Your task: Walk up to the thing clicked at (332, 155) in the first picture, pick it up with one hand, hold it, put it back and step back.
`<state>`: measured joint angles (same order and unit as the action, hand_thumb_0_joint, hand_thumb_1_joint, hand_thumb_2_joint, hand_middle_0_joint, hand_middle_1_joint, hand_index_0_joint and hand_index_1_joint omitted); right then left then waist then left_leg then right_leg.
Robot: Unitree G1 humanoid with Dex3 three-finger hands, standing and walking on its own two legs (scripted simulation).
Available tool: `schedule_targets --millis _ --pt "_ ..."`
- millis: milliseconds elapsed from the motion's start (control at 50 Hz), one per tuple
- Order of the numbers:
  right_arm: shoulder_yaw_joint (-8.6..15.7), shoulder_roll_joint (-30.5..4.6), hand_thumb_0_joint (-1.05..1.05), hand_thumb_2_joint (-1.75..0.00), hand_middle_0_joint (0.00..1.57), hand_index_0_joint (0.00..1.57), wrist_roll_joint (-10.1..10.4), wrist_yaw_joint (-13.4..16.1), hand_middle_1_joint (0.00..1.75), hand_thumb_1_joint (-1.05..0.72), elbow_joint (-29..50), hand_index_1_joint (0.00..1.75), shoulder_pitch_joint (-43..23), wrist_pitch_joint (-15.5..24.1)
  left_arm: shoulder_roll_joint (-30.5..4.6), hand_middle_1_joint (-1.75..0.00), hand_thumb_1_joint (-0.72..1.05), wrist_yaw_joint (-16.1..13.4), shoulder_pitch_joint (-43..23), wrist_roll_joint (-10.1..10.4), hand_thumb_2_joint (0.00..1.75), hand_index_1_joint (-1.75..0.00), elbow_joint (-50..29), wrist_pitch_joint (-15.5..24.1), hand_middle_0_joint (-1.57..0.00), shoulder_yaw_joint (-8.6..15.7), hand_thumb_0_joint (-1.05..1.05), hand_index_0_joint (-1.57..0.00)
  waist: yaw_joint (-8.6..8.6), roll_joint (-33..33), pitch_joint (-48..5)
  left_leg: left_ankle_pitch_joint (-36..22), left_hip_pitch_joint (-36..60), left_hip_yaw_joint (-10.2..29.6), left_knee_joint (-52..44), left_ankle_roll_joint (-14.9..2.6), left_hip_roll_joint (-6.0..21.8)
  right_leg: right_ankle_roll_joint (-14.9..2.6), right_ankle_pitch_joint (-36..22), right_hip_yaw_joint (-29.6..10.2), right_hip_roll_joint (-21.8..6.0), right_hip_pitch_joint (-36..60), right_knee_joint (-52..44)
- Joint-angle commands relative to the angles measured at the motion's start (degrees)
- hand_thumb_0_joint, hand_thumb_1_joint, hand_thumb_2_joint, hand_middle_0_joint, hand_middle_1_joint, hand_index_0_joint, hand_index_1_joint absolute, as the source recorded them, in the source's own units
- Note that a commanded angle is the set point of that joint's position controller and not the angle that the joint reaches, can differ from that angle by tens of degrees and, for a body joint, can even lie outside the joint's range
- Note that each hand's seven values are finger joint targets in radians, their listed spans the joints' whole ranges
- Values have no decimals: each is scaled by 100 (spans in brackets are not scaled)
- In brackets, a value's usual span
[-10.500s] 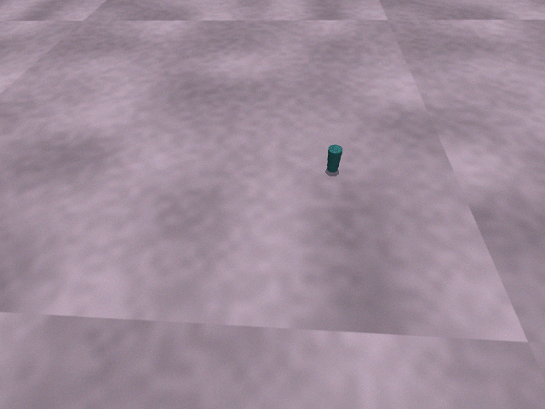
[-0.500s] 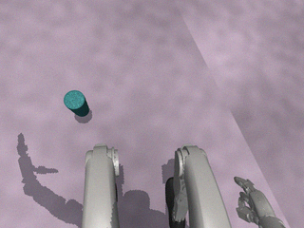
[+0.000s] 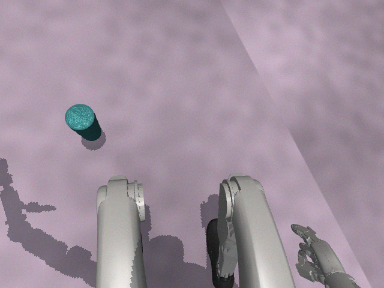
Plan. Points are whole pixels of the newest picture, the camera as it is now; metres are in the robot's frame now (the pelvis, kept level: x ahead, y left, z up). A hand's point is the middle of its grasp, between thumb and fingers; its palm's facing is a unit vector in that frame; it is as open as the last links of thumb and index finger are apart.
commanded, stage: go down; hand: left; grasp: from the side
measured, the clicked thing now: (86, 125) +0.50 +0.29 -0.32
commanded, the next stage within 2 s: approach in 0.30 s
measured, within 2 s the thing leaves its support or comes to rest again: neither
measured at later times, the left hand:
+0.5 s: hand out of the picture +0.38 +0.47 +0.00, palm faces +0.37 -0.92 -0.08, open 17.3 cm
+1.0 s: hand (28, 132) +0.43 +0.38 -0.20, palm faces +0.29 -0.96 -0.01, open 17.6 cm
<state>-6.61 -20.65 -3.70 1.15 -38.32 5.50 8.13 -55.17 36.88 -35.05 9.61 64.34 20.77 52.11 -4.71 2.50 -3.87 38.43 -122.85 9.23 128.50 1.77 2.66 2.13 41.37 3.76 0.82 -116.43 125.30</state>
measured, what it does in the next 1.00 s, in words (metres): lowers itself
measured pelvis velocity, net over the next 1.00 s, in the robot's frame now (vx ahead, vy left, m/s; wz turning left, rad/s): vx -0.01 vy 0.01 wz -0.11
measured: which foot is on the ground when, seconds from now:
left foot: down 0.00-1.00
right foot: down 0.00-1.00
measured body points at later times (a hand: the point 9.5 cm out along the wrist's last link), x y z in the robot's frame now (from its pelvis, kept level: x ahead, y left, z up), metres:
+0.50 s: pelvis +0.00 +0.00 -0.02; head +0.22 +0.09 +0.36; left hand +0.35 +0.52 +0.01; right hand +0.16 -0.27 -0.11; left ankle +0.08 +0.14 -0.35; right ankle +0.09 -0.13 -0.35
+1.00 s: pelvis -0.01 +0.01 -0.08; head +0.25 +0.15 +0.26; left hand +0.41 +0.43 -0.20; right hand +0.14 -0.27 -0.13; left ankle +0.08 +0.14 -0.35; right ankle +0.09 -0.13 -0.35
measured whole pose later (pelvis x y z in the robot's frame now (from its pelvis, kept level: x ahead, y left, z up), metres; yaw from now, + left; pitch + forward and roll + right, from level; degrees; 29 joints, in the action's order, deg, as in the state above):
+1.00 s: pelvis -0.01 +0.01 -0.08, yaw -6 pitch +22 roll -13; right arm -19.3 -21.6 -13.7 -2.4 -33.9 -3.7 2.3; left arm -57.8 29.3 -39.7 7.8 78.1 42.6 49.0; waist -11.7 12.0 10.4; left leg 40.1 -129.5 17.0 145.9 1.9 2.3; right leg 3.0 40.8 8.4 4.0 -120.5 137.5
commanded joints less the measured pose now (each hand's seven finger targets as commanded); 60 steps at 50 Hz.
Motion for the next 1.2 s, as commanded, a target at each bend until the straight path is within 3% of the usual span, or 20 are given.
schedule_targets --millis 0,60,260,320,340,400,520,620,720,800,820,840,860,900,1000,1040,1060,1100,1140,1180 --pt "478 -1405 0 -91 20 20 29 96 30 -91 258 30 755 104 -2514 -8 -48 18 -1013 150 9 -8 -1142 332 -4 298 0 -3 273 -1716 -3572 -832 3026 -417 -1562 -266 37 -440 -902 357 139 1282 -1161" --pt "463 -1406 0 -91 20 20 41 94 30 -91 274 30 715 82 -2766 -8 -48 -4 -1144 131 9 -9 -1361 372 -4 356 0 -3 315 -1825 -3635 -648 2977 -430 -1576 -262 36 -439 -758 360 144 1261 -1144" --pt "409 -1439 0 -91 20 20 46 86 30 -92 279 30 738 37 -2735 -9 -50 19 -911 199 9 -9 -1201 322 -4 436 0 -3 313 -1897 -3495 -798 2959 -370 -1496 -246 37 -446 -868 419 145 1098 -975" --pt "402 -1460 0 -91 20 20 32 77 30 -92 273 30 770 25 -2689 -8 -49 48 -1008 232 9 -9 -1182 339 -4 397 0 -3 175 -1721 -3524 -912 2879 -384 -1351 -276 27 -418 -928 416 152 1200 -1046" --pt "369 -1440 0 -91 20 20 35 79 30 -92 286 30 726 22 -2717 -8 -48 49 -856 250 9 -8 -1084 339 -4 466 0 -3 261 -1706 -3417 -906 2779 -404 -1343 -284 21 -421 -932 413 150 1199 -1019" --pt "366 -1490 0 -90 20 20 34 72 30 -91 307 30 688 20 -2826 -7 -59 65 -999 262 6 -9 -1126 408 -8 492 0 -6 218 -1650 -3350 -752 2720 -366 -1314 -287 34 -423 -817 437 172 1091 -980" --pt "189 -1520 0 -90 20 20 -85 40 30 -91 314 30 543 62 -2225 -7 -61 210 -1163 454 1 -9 -283 844 -8 205 0 -7 -207 -1330 -2739 -647 2281 -264 -914 -302 70 -387 -808 564 232 865 -781" --pt "-6 -1583 0 -90 20 20 -246 -21 30 -91 328 30 432 17 -2146 -8 -61 160 -1280 424 1 -9 313 1232 -9 -13 0 -7 -316 -1318 -2724 -565 2223 -200 -643 -265 99 -382 -773 661 277 815 -603" --pt "-250 -1687 0 -90 20 20 -469 -89 30 -90 437 30 178 -181 -2706 -8 -61 -146 -1575 218 3 -9 243 1693 -8 85 0 -7 -261 -1727 -2742 -541 2308 -150 -439 -200 154 -389 -746 759 328 867 -355" --pt "-466 -1798 0 -90 20 20 -719 -161 30 -91 475 30 -1 -369 -3112 -9 -61 -469 -1582 41 4 -11 26 2196 -8 368 0 -7 -251 -2265 -3040 -1280 2851 -46 -197 -115 230 -372 -1217 836 352 973 9" --pt "-526 -1805 0 -91 20 20 -765 -186 30 -92 507 30 -118 -414 -2695 -10 -61 -494 -1634 44 4 -11 44 2307 -8 55 0 -7 -384 -2407 -2957 -1407 2964 -8 -178 -86 240 -377 -1280 877 346 892 71" --pt "-524 -1886 0 -91 20 20 -832 -195 30 -92 526 30 -158 -455 -2847 -11 -61 -580 -1583 -16 6 -12 38 2397 -8 207 0 -7 -368 -2586 -2926 -1497 3079 51 -189 -52 258 -388 -1326 920 349 801 160" --pt "-563 -1889 0 -91 20 20 -886 -209 30 -92 540 30 -238 -496 -2617 -12 -61 -633 -1555 -71 7 -13 120 2458 -8 13 0 -7 -440 -2672 -2812 -1532 3137 107 -187 -22 282 -395 -1326 964 358 690 235" --pt "-601 -1966 0 -91 20 20 -982 -229 30 -92 499 30 -293 -581 -2398 -13 -61 -755 -1267 -132 7 -13 425 2543 -8 -83 0 -7 -518 -2779 -2621 -1509 3159 164 -132 13 312 -388 -1321 1046 372 587 276" --pt "-834 -1986 0 -91 20 20 -1128 -299 30 -94 590 30 -459 -699 -1611 -13 -61 -1026 -1262 10 8 -14 654 2854 -7 -566 0 -6 -881 -2275 -2234 -1230 2618 251 186 -43 311 -323 -1401 1191 425 841 260" --pt "-953 -1988 0 -91 20 20 -1189 -329 30 -94 615 30 -587 -725 -1544 -10 -61 -1185 -1302 33 3 -10 666 3028 -8 -656 0 -8 -1005 -2070 -2162 -1198 2436 309 353 -74 310 -278 -1461 1235 458 1006 259" --pt "-958 -2057 0 -91 20 20 -1215 -336 30 -95 582 30 -606 -747 -1732 -10 -61 -1312 -1193 27 2 -10 696 3128 -8 -487 0 -8 -934 -2061 -2126 -1178 2396 324 376 -71 311 -277 -1459 1256 461 1022 315" --pt "-1083 -2036 0 -91 20 20 -1267 -392 30 -94 634 30 -715 -794 -1636 -10 -61 -1545 -1291 38 2 -10 732 3326 -7 -544 0 -8 -1006 -1991 -2081 -1100 2260 373 451 -63 311 -259 -1442 1306 487 1143 362" --pt "-1142 -2083 0 -91 20 20 -1344 -425 30 -94 624 30 -799 -856 -1838 -11 -61 -1812 -1129 35 3 -11 823 3500 -8 -263 0 -8 -896 -2037 -1989 -1096 2235 424 453 -44 326 -266 -1422 1343 512 1167 434" --pt "-1219 -2084 0 -91 20 20 -1416 -460 30 -94 675 30 -932 -903 -1825 -11 -61 -2058 -1136 -10 5 -11 841 3662 -7 -238 0 -8 -891 -2098 -1876 -982 2151 429 476 -38 337 -270 -1355 1357 527 1171 458"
